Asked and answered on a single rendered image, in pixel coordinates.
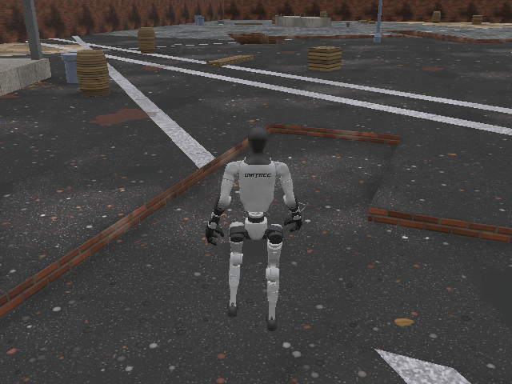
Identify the right robot forearm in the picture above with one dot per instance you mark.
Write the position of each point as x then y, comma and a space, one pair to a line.
294, 209

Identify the humanoid robot head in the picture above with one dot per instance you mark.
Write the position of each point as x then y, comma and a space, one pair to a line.
257, 138

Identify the robot right upper arm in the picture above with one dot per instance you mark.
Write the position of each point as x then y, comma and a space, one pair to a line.
286, 181

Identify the robot left upper arm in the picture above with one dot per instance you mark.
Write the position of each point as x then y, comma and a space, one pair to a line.
227, 182

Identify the right robot hand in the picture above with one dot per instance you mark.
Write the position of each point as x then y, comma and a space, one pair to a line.
291, 220

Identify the left robot forearm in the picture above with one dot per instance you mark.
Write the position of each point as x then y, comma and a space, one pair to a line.
216, 214

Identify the right robot foot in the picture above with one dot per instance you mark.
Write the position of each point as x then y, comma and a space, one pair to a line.
271, 324

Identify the left robot hand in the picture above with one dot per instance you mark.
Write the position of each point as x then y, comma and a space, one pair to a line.
210, 233

